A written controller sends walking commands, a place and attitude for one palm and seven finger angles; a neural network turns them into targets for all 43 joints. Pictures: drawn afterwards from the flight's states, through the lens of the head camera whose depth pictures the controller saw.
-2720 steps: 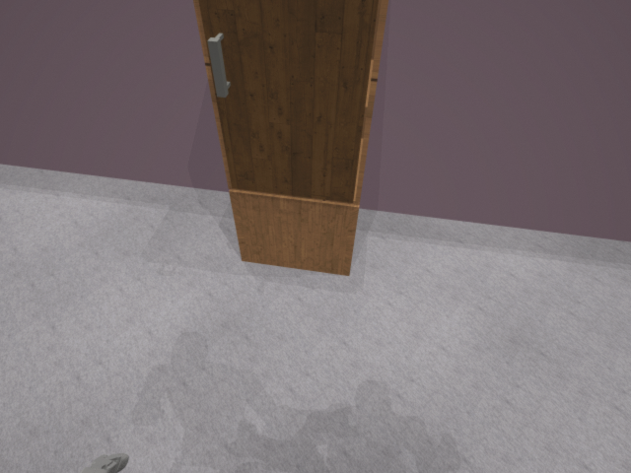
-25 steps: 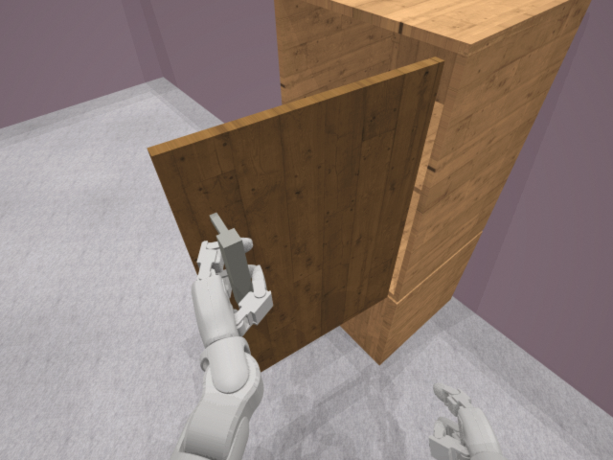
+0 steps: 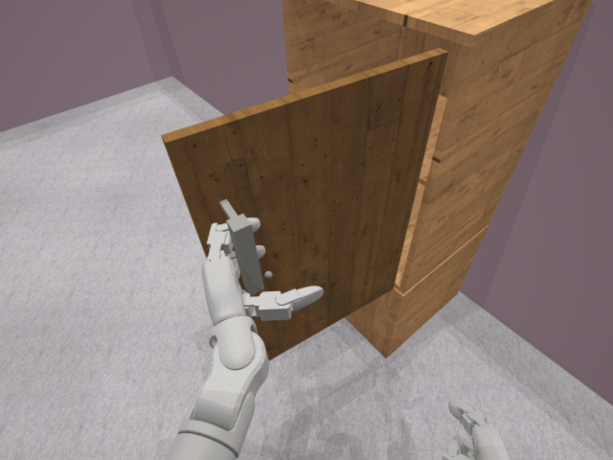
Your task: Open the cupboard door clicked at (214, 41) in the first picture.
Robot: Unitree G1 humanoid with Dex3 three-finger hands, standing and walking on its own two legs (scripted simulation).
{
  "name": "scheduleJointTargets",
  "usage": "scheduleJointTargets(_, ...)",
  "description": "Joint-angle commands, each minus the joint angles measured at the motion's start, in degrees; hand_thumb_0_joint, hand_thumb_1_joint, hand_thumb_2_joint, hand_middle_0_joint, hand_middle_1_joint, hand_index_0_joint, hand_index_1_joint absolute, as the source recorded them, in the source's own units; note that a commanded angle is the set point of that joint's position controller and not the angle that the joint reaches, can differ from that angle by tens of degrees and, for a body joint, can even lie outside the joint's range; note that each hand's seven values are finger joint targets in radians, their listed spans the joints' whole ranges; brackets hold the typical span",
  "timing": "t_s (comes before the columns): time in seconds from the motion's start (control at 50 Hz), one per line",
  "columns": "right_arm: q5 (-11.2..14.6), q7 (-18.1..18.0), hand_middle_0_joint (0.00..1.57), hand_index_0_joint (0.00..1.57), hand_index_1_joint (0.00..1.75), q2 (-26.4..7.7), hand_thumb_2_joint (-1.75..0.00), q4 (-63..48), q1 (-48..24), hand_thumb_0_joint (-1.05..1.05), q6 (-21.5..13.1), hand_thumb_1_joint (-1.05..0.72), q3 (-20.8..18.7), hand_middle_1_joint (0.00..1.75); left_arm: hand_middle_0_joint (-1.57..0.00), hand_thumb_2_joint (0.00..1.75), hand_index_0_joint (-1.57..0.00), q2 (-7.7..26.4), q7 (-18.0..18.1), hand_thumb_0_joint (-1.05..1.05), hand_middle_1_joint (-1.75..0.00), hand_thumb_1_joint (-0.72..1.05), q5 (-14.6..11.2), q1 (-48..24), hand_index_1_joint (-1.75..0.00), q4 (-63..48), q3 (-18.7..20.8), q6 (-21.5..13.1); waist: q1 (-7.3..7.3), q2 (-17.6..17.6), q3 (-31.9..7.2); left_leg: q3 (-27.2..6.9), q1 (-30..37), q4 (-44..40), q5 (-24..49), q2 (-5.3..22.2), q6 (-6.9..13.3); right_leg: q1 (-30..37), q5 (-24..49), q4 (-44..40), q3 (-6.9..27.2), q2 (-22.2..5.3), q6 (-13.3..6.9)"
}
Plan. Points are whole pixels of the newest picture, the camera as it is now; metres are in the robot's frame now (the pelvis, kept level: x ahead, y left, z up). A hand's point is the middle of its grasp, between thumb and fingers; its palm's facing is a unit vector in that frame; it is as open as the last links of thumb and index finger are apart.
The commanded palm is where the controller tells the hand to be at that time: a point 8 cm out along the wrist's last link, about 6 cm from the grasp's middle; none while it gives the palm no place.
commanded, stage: open thumb and fingers to let go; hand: left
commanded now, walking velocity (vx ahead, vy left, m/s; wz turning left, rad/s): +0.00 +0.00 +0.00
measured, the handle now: (240, 247) +0.37 +0.11 +0.09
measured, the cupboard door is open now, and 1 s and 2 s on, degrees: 82 84 83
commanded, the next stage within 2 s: slide the hand sideways off the handle in 0.30 s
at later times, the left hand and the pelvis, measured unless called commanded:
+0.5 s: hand (262, 286) +0.31 +0.07 +0.09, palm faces +0.12 -0.99 -0.07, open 15.3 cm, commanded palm +0.29 +0.11 +0.08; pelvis +0.00 +0.03 +0.00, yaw +0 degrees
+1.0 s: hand (242, 313) +0.28 +0.09 +0.08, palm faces -0.14 -0.99 -0.03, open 16.1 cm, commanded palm +0.26 +0.16 +0.08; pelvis +0.01 +0.03 +0.00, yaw -2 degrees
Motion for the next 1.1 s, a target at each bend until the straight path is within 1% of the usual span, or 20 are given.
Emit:
scheduleJointTargets(0.0, -0.1, -0.1, 0.2, 0.2, 0.3, -4.1, -0.9, -9.0, -7.1, 0.0, -2.8, -0.9, -1.5, 0.3, -0.26, 0.3, -0.26, -1.9, 0.6, 0.0, -0.95, -0.5, 1.6, -17.9, -0.95, -10.1, -0.8, -3.2, -0.2, -8.4, -9.3, 0.9, -0.4, -4.6, 3.9, -0.9, 1.8, 6.7, -0.3, -11.4, 6.3, -3.4, 2.7)
scheduleJointTargets(0.12, -0.4, 0.5, 0.2, 0.2, 0.3, -4.0, -0.9, -9.2, -6.7, 0.0, -2.6, -0.9, -1.5, 0.3, -0.21, 0.3, -0.21, -4.2, 2.1, 0.0, -0.65, -0.5, 2.6, -20.6, -0.65, -9.3, -2.1, -2.8, 0.03, -7.3, -11.0, 0.5, 0.6, -5.1, 6.5, -0.5, 1.6, 6.4, 3.2, -8.3, 3.6, -2.2, 1.9)
scheduleJointTargets(0.2, -0.4, 0.7, 0.2, 0.2, 0.3, -4.0, -0.9, -9.0, -6.6, 0.0, -2.1, -0.9, -1.5, 0.3, -0.18, 0.3, -0.18, -3.3, 2.9, 0.0, -0.45, -0.5, 3.2, -21.3, -0.45, -8.6, -1.3, -2.6, 0.15, -7.5, -10.9, 0.1, -0.1, -5.1, 7.0, -0.2, 1.3, 6.1, 3.6, -7.4, 2.9, -1.9, 1.6)
scheduleJointTargets(0.26, -0.3, 1.1, 0.2, 0.2, 0.3, -3.8, -0.9, -9.3, -7.0, 0.0, -2.1, -0.9, -1.7, 0.3, -0.15, 0.3, -0.15, -5.6, 3.1, 0.0, -0.3, -0.5, 3.4, -20.8, -0.3, -9.9, -3.4, -2.4, 0.07, -5.6, -11.3, 0.3, 0.5, -4.6, 7.6, 0.0, 1.2, 5.3, 4.0, -6.6, 2.6, -1.6, 1.3)
scheduleJointTargets(0.38, -0.2, 1.6, 0.2, 0.2, 0.3, -3.9, -0.9, -9.5, -7.2, 0.0, -1.9, -0.9, -1.8, 0.3, -0.15, 0.3, -0.15, -7.6, 3.5, 0.0, -0.3, -0.5, 3.3, -19.9, -0.3, -10.1, -5.0, -1.3, 0.36, -6.5, -11.4, -0.6, 0.6, -4.7, 9.1, 0.5, 0.8, 4.8, 4.9, -5.1, 1.3, -1.1, 1.0)
scheduleJointTargets(0.4, 0.0, 1.6, 0.2, 0.2, 0.3, -5.8, -0.9, -7.3, -2.2, 0.0, -1.4, -0.9, -1.6, 0.3, -0.15, 0.3, -0.15, -2.4, -8.6, 0.0, -0.3, -0.5, 8.8, -18.9, -0.3, -9.8, -15.9, -3.7, -4.59, -10.3, -8.8, -0.5, 2.8, -4.3, 10.2, 0.8, 1.8, 2.3, 9.5, -4.5, 2.8, -1.6, 1.3)
scheduleJointTargets(0.44, 0.9, 0.4, 0.2, 0.2, 0.3, -5.7, -0.9, -10.2, -2.0, 0.0, -1.8, -0.9, -1.9, 0.3, -0.15, 0.3, -0.15, 4.4, -18.9, 0.0, -0.3, -0.5, 5.8, -22.1, -0.3, -14.3, -10.1, -8.1, -2.01, -7.8, -14.2, -0.2, 2.9, -3.9, 10.4, 0.0, 2.3, 5.8, 11.7, -3.6, 3.5, -1.8, 1.1)
scheduleJointTargets(0.48, 1.8, -0.3, 0.2, 0.2, 0.3, -5.6, -0.9, -11.0, -2.2, 0.0, -2.6, -0.9, -1.4, 0.3, -0.15, 0.3, -0.15, 5.0, -25.8, 0.0, -0.3, -0.5, 3.3, -22.1, -0.3, -15.7, -11.0, -9.7, -2.31, -3.9, -13.6, -0.5, 4.4, -4.3, 9.6, 0.0, 2.2, 5.2, 10.6, -3.8, 3.7, -1.8, 0.9)
scheduleJointTargets(0.5, 2.3, -0.5, 0.2, 0.2, 0.3, -5.5, -0.9, -11.6, -2.5, 0.0, -3.3, -0.9, -0.8, 0.3, -0.15, 0.3, -0.15, 4.1, -29.7, 0.0, -0.3, -0.5, 1.0, -21.7, -0.3, -14.6, -11.9, -9.7, -2.45, -2.6, -12.2, -0.8, 4.4, -4.6, 8.3, -0.2, 2.2, 4.3, 9.0, -4.0, 3.3, -1.6, 1.0)
scheduleJointTargets(0.54, 3.6, -1.2, 0.2, 0.2, 0.3, -5.3, -0.9, -12.4, -3.8, 0.0, -4.4, -0.9, 0.0, 0.3, -0.15, 0.3, -0.15, 3.3, -33.1, 0.0, -0.3, -0.5, -5.6, -22.5, -0.3, -13.9, -9.0, -7.9, -2.11, -2.6, -10.1, -1.6, 3.5, -5.8, 4.1, -0.2, 1.9, 4.1, 4.3, -5.4, 2.5, -1.0, 1.1)
scheduleJointTargets(0.58, 4.2, -1.5, 0.2, 0.2, 0.3, -5.5, -0.9, -12.9, -5.2, 0.0, -5.5, -0.9, 0.4, 0.3, -0.15, 0.3, -0.15, 3.8, -33.1, 0.0, -0.3, -0.5, -9.9, -18.4, -0.3, -12.6, -4.6, -5.4, -0.46, -4.4, -8.4, -1.9, 2.2, -7.2, 1.9, -0.2, 1.5, 4.8, 1.6, -6.4, 1.7, -0.6, 1.2)
scheduleJointTargets(0.62, 4.3, -1.3, 0.2, 0.2, 0.3, -5.8, -0.9, -12.9, -5.2, 0.0, -6.3, -0.9, 0.5, 0.3, -0.15, 0.3, -0.15, 4.0, -31.1, 0.0, -0.3, -0.5, -11.3, -16.5, -0.3, -12.5, -1.9, -3.9, 0.34, -6.6, -6.7, -2.3, 1.0, -8.3, 0.5, -0.1, 1.1, 4.6, 0.0, -6.4, 1.1, -0.8, 1.5)
scheduleJointTargets(0.66, 3.9, -0.7, 0.2, 0.2, 0.3, -5.9, -0.9, -13.1, -4.6, 0.0, -6.8, -0.9, 0.2, 0.3, -0.15, 0.3, -0.15, 5.0, -28.9, 0.0, -0.3, -0.5, -9.8, -15.0, -0.3, -14.1, -0.7, -3.9, 0.71, -7.4, -7.2, -2.1, 1.3, -8.4, 2.0, 0.1, 1.0, 4.6, 0.9, -6.0, 1.1, -0.8, 1.6)
scheduleJointTargets(0.68, 3.6, -0.2, 0.2, 0.2, 0.3, -5.9, -0.9, -13.3, -4.3, 0.0, -7.0, -0.9, 0.1, 0.3, -0.15, 0.3, -0.15, 6.1, -27.7, 0.0, -0.3, -0.5, -8.7, -12.1, -0.3, -14.9, 0.2, -4.2, 1.88, -5.9, -8.0, -1.9, 1.6, -8.5, 3.6, 0.1, 0.8, 5.2, 1.9, -5.3, 1.1, -0.8, 1.3)
scheduleJointTargets(0.76, 3.1, 1.1, 0.2, 0.2, 0.3, -5.6, -0.9, -14.4, -3.3, 0.0, -6.9, -0.9, -0.3, 0.3, -0.15, 0.3, -0.15, 7.5, -26.3, 0.0, -0.3, -0.5, -5.4, -5.6, -0.3, -18.7, 0.4, -5.5, 2.29, -6.5, -8.8, -0.6, 1.6, -7.5, 7.2, 0.5, 0.9, 6.2, 5.2, -4.7, 1.7, -1.0, 1.3)
scheduleJointTargets(0.78, 3.1, 1.2, 0.2, 0.2, 0.3, -5.9, -0.9, -14.4, -3.1, 0.0, -6.7, -0.9, -0.4, 0.3, -0.15, 0.3, -0.15, 10.1, -26.1, 0.0, -0.3, -0.5, -4.9, -3.8, -0.3, -19.1, 2.4, -5.6, 2.76, -6.1, -8.7, -0.6, 0.9, -7.7, 7.3, 0.6, 0.8, 6.9, 5.1, -4.7, 1.9, -1.0, 1.1)
scheduleJointTargets(0.88, 3.1, 1.0, 0.2, 0.2, 0.3, -5.7, -0.9, -15.5, -3.9, 0.0, -6.0, -0.9, -0.1, 0.3, -0.15, 0.3, -0.15, 12.7, -27.0, 0.0, -0.3, -0.5, -4.8, -1.2, -0.3, -23.5, 4.1, -5.5, 2.29, -4.7, -7.1, 0.5, -0.1, -7.2, 5.3, 0.4, 1.4, 7.4, 4.4, -5.7, 3.2, -1.0, 1.2)
scheduleJointTargets(0.96, 3.2, 0.4, 0.2, 0.2, 0.3, -5.5, -0.9, -15.8, -4.0, 0.0, -6.5, -0.9, 0.2, 0.3, -0.15, 0.3, -0.15, 12.1, -28.7, 0.0, -0.3, -0.5, -6.4, 0.0, -0.3, -26.7, 3.7, -5.1, 1.35, -2.7, -7.1, 0.5, 0.4, -6.3, 5.8, 0.2, 1.4, 6.8, 5.8, -5.4, 2.9, -0.9, 1.6)
scheduleJointTargets(1.02, 3.3, -0.1, 0.2, 0.2, 0.3, -5.8, -0.9, -15.3, -3.8, 0.0, -6.9, -0.9, 0.1, 0.3, -0.15, 0.3, -0.15, 13.9, -29.8, 0.0, -0.3, -0.5, -7.9, 2.7, -0.3, -26.8, 6.2, -4.8, 1.2, -5.4, -7.7, 0.4, -0.1, -5.9, 6.5, 0.0, 1.5, 8.0, 7.0, -5.8, 3.2, -0.8, 1.8)
scheduleJointTargets(1.08, 3.3, -0.3, 0.2, 0.2, 0.3, -5.9, -0.9, -15.3, -3.3, 0.0, -7.2, -0.9, -0.1, 0.3, -0.15, 0.3, -0.15, 16.4, -31.0, 0.0, -0.3, -0.5, -8.9, 8.6, -0.3, -26.8, 10.1, -4.6, 2.61, -5.7, -9.3, 0.8, -0.8, -5.4, 9.3, -0.3, 1.4, 10.7, 10.9, -5.4, 3.8, -0.9, 1.8)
